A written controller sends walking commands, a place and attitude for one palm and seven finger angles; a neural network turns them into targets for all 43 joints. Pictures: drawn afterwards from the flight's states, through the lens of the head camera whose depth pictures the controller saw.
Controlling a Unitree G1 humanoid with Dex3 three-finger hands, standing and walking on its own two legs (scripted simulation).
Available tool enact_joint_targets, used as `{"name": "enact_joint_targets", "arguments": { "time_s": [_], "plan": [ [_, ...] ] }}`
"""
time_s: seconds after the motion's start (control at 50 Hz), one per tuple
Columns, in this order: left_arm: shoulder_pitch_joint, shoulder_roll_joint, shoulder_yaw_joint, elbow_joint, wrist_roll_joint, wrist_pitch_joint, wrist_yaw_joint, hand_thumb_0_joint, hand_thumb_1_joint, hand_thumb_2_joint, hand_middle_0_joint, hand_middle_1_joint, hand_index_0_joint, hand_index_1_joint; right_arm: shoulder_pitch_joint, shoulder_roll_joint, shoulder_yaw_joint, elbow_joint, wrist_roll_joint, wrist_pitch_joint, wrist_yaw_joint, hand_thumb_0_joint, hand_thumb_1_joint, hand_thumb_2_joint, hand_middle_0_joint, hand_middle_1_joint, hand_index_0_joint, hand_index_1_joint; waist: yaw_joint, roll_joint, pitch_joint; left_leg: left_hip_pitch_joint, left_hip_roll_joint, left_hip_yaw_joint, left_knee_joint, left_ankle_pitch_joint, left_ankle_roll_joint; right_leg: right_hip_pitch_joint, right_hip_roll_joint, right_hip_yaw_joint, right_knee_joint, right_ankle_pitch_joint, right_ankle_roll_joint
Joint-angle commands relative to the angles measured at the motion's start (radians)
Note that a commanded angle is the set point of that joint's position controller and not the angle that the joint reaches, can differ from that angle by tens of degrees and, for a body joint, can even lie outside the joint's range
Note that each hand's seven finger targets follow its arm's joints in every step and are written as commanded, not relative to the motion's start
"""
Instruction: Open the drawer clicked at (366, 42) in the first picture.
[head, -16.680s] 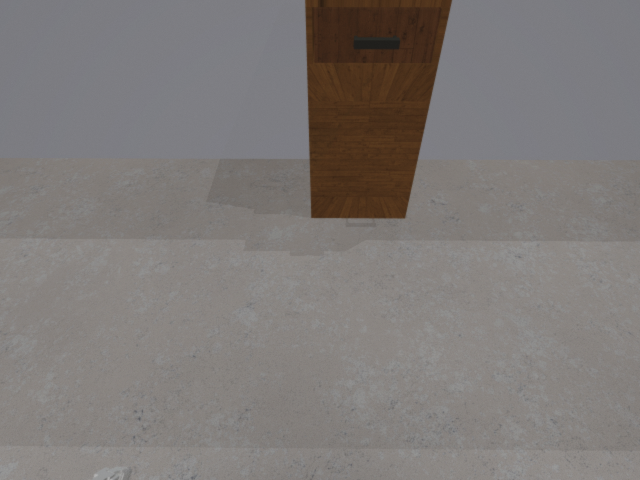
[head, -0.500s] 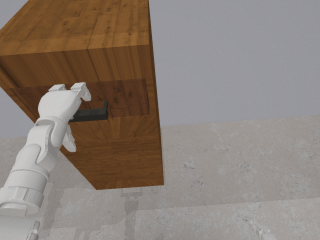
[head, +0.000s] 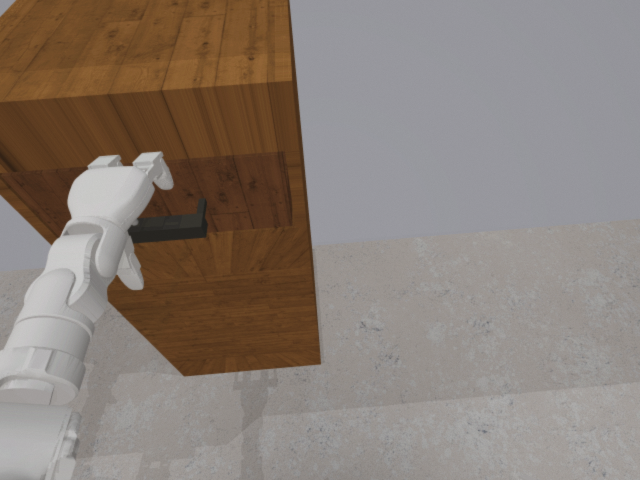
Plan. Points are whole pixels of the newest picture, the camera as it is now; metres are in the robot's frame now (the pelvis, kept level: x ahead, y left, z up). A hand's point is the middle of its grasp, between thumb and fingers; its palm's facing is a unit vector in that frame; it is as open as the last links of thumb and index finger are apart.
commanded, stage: move the hooked fingers above the handle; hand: left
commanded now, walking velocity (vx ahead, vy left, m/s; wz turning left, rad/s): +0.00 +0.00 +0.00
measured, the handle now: (159, 218) +0.46 +0.28 +0.03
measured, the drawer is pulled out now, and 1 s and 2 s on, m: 0.00 0.00 0.00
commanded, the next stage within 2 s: lower the fingers behind the handle in 0.56 s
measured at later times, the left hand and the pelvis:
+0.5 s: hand (127, 226) +0.40 +0.28 +0.09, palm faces -0.04 -0.03 -1.00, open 13.9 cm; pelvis +0.00 -0.01 +0.00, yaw +0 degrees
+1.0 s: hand (132, 239) +0.40 +0.28 +0.06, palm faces -0.05 -0.03 -1.00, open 13.9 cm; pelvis -0.01 +0.00 +0.00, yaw +0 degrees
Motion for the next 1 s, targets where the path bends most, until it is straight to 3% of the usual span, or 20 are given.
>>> {"name": "enact_joint_targets", "arguments": {
  "time_s": [0.0, 0.02, 0.06, 0.14, 0.18, 0.22, 0.26, 0.3, 0.34, 0.4, 0.56, 0.6, 0.64, 0.68, 0.74, 0.78, 0.8, 0.88, 0.94, 0.98],
  "plan": [
    [-0.334, 0.298, 0.138, -0.139, -0.017, 0.022, 0.050, 0.000, -0.500, 0.300, -0.300, -1.200, -0.300, -1.200, 0.005, -0.137, -0.037, -0.110, -0.001, -0.025, -0.008, 0.000, -0.900, -0.900, 0.200, 0.300, 0.200, 0.300, 0.007, -0.033, -0.331, 0.123, 0.027, -0.026, -0.036, 0.501, -0.002, 0.213, 0.017, 0.009, -0.015, 0.330, -0.038],
    [-0.345, 0.287, 0.118, -0.144, -0.018, 0.026, 0.047, 0.000, -0.500, 0.300, -0.300, -1.200, -0.300, -1.200, 0.002, -0.138, -0.033, -0.117, 0.001, -0.024, -0.008, 0.000, -0.900, -0.900, 0.200, 0.300, 0.200, 0.300, 0.003, -0.024, -0.327, 0.120, 0.025, -0.021, -0.040, 0.482, 0.000, 0.214, 0.015, 0.012, -0.015, 0.331, -0.036],
    [-0.337, 0.330, 0.150, -0.114, -0.010, 0.031, 0.043, 0.000, -0.500, 0.300, -0.300, -1.200, -0.300, -1.200, 0.004, -0.141, -0.032, -0.117, 0.001, -0.022, -0.013, 0.000, -0.900, -0.900, 0.200, 0.300, 0.200, 0.300, 0.007, -0.049, -0.322, 0.095, 0.023, -0.013, -0.046, 0.436, 0.006, 0.231, 0.014, 0.015, -0.020, 0.322, -0.034],
    [-0.353, 0.356, 0.170, -0.154, -0.010, 0.003, 0.036, 0.000, -0.500, 0.300, -0.300, -1.200, -0.300, -1.200, 0.009, -0.140, -0.035, -0.124, -0.001, -0.024, -0.019, 0.000, -0.900, -0.900, 0.200, 0.300, 0.200, 0.300, 0.009, -0.024, -0.353, 0.103, 0.020, -0.011, -0.044, 0.448, 0.011, 0.255, 0.012, 0.022, -0.019, 0.345, -0.034],
    [-0.374, 0.341, 0.152, -0.173, -0.011, -0.012, 0.034, 0.000, -0.500, 0.300, -0.300, -1.200, -0.300, -1.200, 0.007, -0.137, -0.036, -0.122, 0.000, -0.026, -0.022, 0.000, -0.900, -0.900, 0.200, 0.300, 0.200, 0.300, -0.005, -0.003, -0.347, 0.111, 0.018, -0.006, -0.037, 0.446, 0.013, 0.239, 0.011, 0.024, -0.021, 0.350, -0.032],
    [-0.366, 0.322, 0.142, -0.172, -0.016, -0.020, 0.035, 0.000, -0.500, 0.300, -0.300, -1.200, -0.300, -1.200, 0.014, -0.134, -0.039, -0.120, -0.001, -0.028, -0.022, 0.000, -0.900, -0.900, 0.200, 0.300, 0.200, 0.300, -0.007, -0.008, -0.352, 0.116, 0.017, -0.010, -0.033, 0.450, 0.014, 0.232, 0.014, 0.024, -0.021, 0.342, -0.032],
    [-0.356, 0.342, 0.162, -0.169, -0.017, -0.025, 0.039, 0.000, -0.500, 0.300, -0.300, -1.200, -0.300, -1.200, 0.014, -0.136, -0.040, -0.115, -0.001, -0.031, -0.023, 0.000, -0.900, -0.900, 0.200, 0.300, 0.200, 0.300, -0.002, 0.007, -0.341, 0.117, 0.018, -0.011, -0.034, 0.439, 0.012, 0.220, 0.014, 0.023, -0.021, 0.326, -0.034],
    [-0.380, 0.334, 0.154, -0.171, -0.018, -0.026, 0.040, 0.000, -0.500, 0.300, -0.300, -1.200, -0.300, -1.200, 0.015, -0.138, -0.041, -0.109, -0.001, -0.030, -0.023, 0.000, -0.900, -0.900, 0.200, 0.300, 0.200, 0.300, -0.008, -0.018, -0.339, 0.105, 0.017, -0.012, -0.033, 0.439, 0.013, 0.223, 0.014, 0.023, -0.022, 0.328, -0.035],
    [-0.365, 0.308, 0.135, -0.185, -0.018, -0.025, 0.043, 0.000, -0.500, 0.300, -0.300, -1.200, -0.300, -1.200, 0.014, -0.133, -0.045, -0.113, 0.000, -0.034, -0.020, 0.000, -0.900, -0.900, 0.200, 0.300, 0.200, 0.300, -0.008, 0.015, -0.345, 0.133, 0.017, -0.013, -0.029, 0.443, 0.012, 0.202, 0.016, 0.019, -0.020, 0.317, -0.034],
    [-0.421, 0.299, 0.112, -0.160, -0.017, -0.014, 0.040, 0.000, -0.500, 0.300, -0.300, -1.200, -0.300, -1.200, 0.017, -0.140, -0.040, -0.101, 0.001, -0.030, -0.022, 0.000, -0.900, -0.900, 0.200, 0.300, 0.200, 0.300, -0.024, -0.026, -0.322, 0.112, 0.015, -0.015, -0.030, 0.407, 0.012, 0.191, 0.015, 0.020, -0.027, 0.296, -0.034],
    [-0.429, 0.331, 0.135, -0.116, -0.001, -0.015, 0.045, 0.000, -0.500, 0.300, -0.300, -1.200, -0.300, -1.200, 0.012, -0.133, -0.035, -0.109, -0.001, -0.032, -0.027, 0.000, -0.900, -0.900, 0.200, 0.300, 0.200, 0.300, -0.009, 0.008, -0.343, 0.106, 0.012, -0.011, -0.025, 0.401, 0.010, 0.198, 0.013, 0.021, -0.012, 0.295, -0.036],
    [-0.431, 0.354, 0.158, -0.098, -0.002, -0.014, 0.044, 0.000, -0.500, 0.300, -0.300, -1.200, -0.300, -1.200, 0.019, -0.139, -0.034, -0.105, -0.003, -0.030, -0.028, 0.000, -0.900, -0.900, 0.200, 0.300, 0.200, 0.300, -0.008, -0.033, -0.347, 0.087, 0.015, -0.011, -0.026, 0.408, 0.011, 0.219, 0.012, 0.023, -0.014, 0.313, -0.035],
    [-0.411, 0.362, 0.166, -0.094, 0.001, -0.014, 0.042, 0.000, -0.500, 0.300, -0.300, -1.200, -0.300, -1.200, 0.016, -0.138, -0.033, -0.113, -0.002, -0.029, -0.028, 0.000, -0.900, -0.900, 0.200, 0.300, 0.200, 0.300, -0.002, -0.024, -0.344, 0.082, 0.014, -0.008, -0.025, 0.421, 0.010, 0.221, 0.013, 0.021, -0.007, 0.329, -0.033],
    [-0.389, 0.309, 0.125, -0.086, 0.000, -0.013, 0.038, 0.000, -0.500, 0.300, -0.300, -1.200, -0.300, -1.200, 0.015, -0.136, -0.035, -0.115, -0.002, -0.031, -0.024, 0.000, -0.900, -0.900, 0.200, 0.300, 0.200, 0.300, -0.008, -0.012, -0.325, 0.090, 0.019, -0.006, -0.024, 0.420, 0.008, 0.189, 0.014, 0.018, -0.009, 0.315, -0.033],
    [-0.338, 0.308, 0.136, -0.105, -0.004, -0.024, 0.035, 0.000, -0.500, 0.300, -0.300, -1.200, -0.300, -1.200, 0.026, -0.139, -0.041, -0.120, -0.005, -0.029, -0.020, 0.000, -0.900, -0.900, 0.200, 0.300, 0.200, 0.300, 0.002, -0.019, -0.359, 0.100, 0.019, -0.008, -0.016, 0.445, 0.008, 0.203, 0.016, 0.022, -0.005, 0.329, -0.033],
    [-0.345, 0.288, 0.123, -0.121, -0.006, -0.031, 0.039, 0.000, -0.500, 0.300, -0.300, -1.200, -0.300, -1.200, 0.027, -0.138, -0.043, -0.118, -0.005, -0.028, -0.020, 0.000, -0.900, -0.900, 0.200, 0.300, 0.200, 0.300, -0.007, -0.023, -0.343, 0.097, 0.020, -0.007, -0.012, 0.449, 0.008, 0.186, 0.017, 0.019, -0.004, 0.336, -0.032],
    [-0.348, 0.311, 0.146, -0.124, -0.008, -0.038, 0.043, 0.000, -0.500, 0.300, -0.300, -1.200, -0.300, -1.200, 0.032, -0.141, -0.044, -0.112, -0.006, -0.027, -0.020, 0.000, -0.900, -0.900, 0.200, 0.300, 0.200, 0.300, -0.007, -0.036, -0.344, 0.085, 0.020, -0.010, -0.008, 0.454, 0.008, 0.194, 0.018, 0.022, -0.003, 0.336, -0.034],
    [-0.374, 0.303, 0.145, -0.140, 0.005, -0.054, 0.077, 0.000, -0.500, 0.300, -0.300, -1.200, -0.300, -1.200, 0.034, -0.135, -0.048, -0.104, -0.007, -0.032, -0.020, 0.000, -0.900, -0.900, 0.200, 0.300, 0.200, 0.300, -0.011, 0.002, -0.334, 0.089, 0.018, -0.014, -0.004, 0.426, 0.005, 0.148, 0.020, 0.018, 0.007, 0.295, -0.035],
    [-0.398, 0.302, 0.148, -0.150, 0.018, -0.057, 0.111, 0.000, -0.500, 0.300, -0.300, -1.200, -0.300, -1.200, 0.043, -0.133, -0.055, -0.092, -0.011, -0.038, -0.017, 0.000, -0.900, -0.900, 0.200, 0.300, 0.200, 0.300, -0.013, 0.029, -0.370, 0.112, 0.020, -0.023, 0.008, 0.435, 0.001, 0.128, 0.023, 0.019, 0.019, 0.274, -0.037],
    [-0.404, 0.308, 0.154, -0.114, 0.021, -0.048, 0.127, 0.000, -0.500, 0.300, -0.300, -1.200, -0.300, -1.200, 0.051, -0.136, -0.054, -0.083, -0.011, -0.041, -0.017, 0.000, -0.900, -0.900, 0.200, 0.300, 0.200, 0.300, -0.019, 0.004, -0.356, 0.092, 0.021, -0.022, 0.009, 0.407, 0.000, 0.120, 0.024, 0.015, 0.019, 0.261, -0.037]
  ]
}}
